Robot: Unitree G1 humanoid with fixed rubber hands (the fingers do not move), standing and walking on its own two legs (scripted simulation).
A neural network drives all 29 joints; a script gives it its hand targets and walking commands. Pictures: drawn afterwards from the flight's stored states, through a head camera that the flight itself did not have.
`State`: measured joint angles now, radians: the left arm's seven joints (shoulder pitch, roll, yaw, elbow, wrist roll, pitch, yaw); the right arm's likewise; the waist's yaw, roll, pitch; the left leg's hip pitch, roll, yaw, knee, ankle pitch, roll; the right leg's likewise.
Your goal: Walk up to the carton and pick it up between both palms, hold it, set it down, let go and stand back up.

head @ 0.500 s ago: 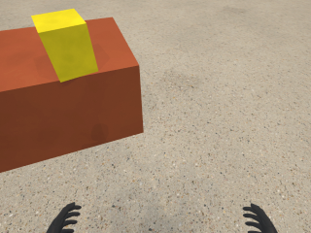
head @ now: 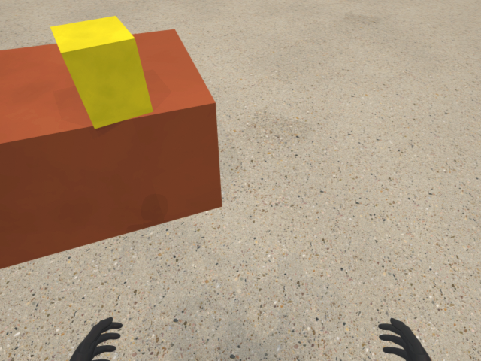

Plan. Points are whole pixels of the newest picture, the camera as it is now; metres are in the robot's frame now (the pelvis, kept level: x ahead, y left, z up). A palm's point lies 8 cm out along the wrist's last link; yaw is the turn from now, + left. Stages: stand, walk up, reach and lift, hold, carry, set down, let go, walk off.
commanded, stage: stand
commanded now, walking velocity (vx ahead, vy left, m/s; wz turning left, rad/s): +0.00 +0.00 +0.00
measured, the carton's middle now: (105, 72) +0.98 +0.46 +0.00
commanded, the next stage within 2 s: none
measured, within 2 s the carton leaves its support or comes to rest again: neither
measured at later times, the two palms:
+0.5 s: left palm out of the picture +0.12 +0.28 -0.08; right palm out of the picture +0.13 -0.27 -0.08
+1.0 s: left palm out of the picture +0.11 +0.28 -0.08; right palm out of the picture +0.11 -0.28 -0.09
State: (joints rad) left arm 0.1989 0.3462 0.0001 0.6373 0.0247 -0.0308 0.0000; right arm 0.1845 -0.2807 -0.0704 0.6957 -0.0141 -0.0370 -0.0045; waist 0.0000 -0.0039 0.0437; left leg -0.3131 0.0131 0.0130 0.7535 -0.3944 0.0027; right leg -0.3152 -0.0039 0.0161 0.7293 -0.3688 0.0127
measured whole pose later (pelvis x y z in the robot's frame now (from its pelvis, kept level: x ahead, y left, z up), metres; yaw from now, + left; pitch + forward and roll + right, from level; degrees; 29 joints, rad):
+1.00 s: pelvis -0.02 -0.01 +0.00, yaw +0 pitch -4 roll +0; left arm 0.20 0.35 0.00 0.74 0.02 -0.03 0.00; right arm 0.15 -0.29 -0.07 0.82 -0.01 -0.03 0.00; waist 0.00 0.00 0.05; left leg -0.31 0.01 0.01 0.74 -0.36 0.00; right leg -0.32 0.00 0.01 0.73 -0.34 0.00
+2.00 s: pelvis -0.02 -0.02 +0.00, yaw +1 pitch -4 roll +1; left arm 0.20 0.35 0.00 0.82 0.02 -0.03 0.00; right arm 0.13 -0.29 -0.06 0.92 -0.01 -0.02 0.00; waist 0.00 0.00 0.05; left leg -0.30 0.01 0.00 0.69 -0.33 0.00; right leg -0.32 0.00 0.01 0.72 -0.33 -0.01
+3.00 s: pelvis -0.03 -0.02 +0.01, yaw +1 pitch -2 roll +1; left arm 0.20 0.35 0.00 0.89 0.02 -0.04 0.00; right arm 0.11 -0.29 -0.04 0.99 -0.01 -0.02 0.01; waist 0.00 -0.01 0.04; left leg -0.30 0.01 0.00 0.58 -0.25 0.00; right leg -0.32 -0.01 0.01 0.61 -0.25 -0.01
